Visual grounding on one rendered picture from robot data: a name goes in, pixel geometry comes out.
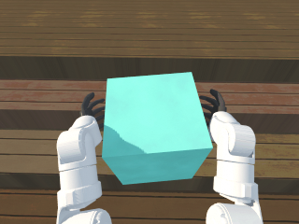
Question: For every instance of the right robot upper arm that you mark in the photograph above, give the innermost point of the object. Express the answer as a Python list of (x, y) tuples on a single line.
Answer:
[(227, 213)]

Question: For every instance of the left robot upper arm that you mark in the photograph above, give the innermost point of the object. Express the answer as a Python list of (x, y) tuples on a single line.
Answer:
[(93, 216)]

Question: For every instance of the carton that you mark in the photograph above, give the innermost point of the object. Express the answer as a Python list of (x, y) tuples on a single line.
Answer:
[(154, 128)]

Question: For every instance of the right robot forearm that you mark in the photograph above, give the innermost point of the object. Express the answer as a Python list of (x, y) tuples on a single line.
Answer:
[(236, 154)]

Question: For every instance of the robot right hand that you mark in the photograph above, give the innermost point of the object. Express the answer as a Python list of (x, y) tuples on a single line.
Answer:
[(218, 105)]

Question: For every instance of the left robot forearm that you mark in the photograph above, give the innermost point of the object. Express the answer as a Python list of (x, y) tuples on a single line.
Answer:
[(76, 162)]

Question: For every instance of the robot left hand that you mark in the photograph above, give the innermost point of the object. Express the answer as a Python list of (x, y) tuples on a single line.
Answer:
[(87, 106)]

